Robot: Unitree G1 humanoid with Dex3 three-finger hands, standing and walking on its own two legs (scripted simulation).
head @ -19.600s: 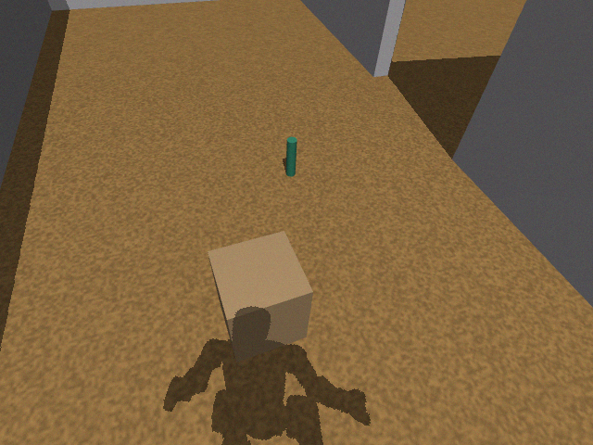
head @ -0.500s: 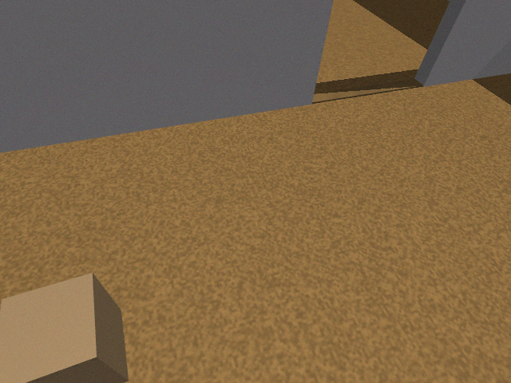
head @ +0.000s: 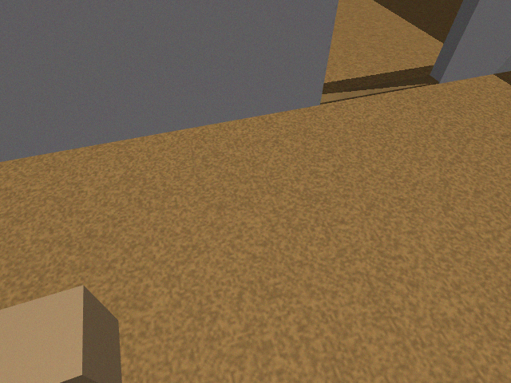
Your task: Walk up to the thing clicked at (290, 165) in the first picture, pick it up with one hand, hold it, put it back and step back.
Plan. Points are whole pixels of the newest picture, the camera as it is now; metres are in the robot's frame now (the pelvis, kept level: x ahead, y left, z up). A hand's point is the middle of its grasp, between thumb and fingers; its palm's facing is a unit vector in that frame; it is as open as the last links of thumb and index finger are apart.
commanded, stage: walk up
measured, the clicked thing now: out of the picture +0.35 +1.48 -0.66
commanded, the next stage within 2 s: stand in 1.56 s
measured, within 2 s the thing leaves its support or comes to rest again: neither
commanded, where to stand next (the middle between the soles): +0.30 +0.03 m, yaw +17 degrees
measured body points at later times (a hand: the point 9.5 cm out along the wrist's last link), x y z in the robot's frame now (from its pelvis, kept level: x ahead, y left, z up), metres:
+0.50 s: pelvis +0.15 +0.02 +0.00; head +0.17 +0.05 +0.44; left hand +0.18 +0.35 -0.13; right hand +0.27 -0.28 -0.09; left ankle +0.18 +0.15 -0.73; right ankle +0.18 -0.12 -0.68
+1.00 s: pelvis +0.23 +0.01 -0.02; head +0.26 +0.02 +0.43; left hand +0.21 +0.33 -0.13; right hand +0.40 -0.27 -0.14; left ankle +0.21 +0.13 -0.73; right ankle +0.31 -0.12 -0.73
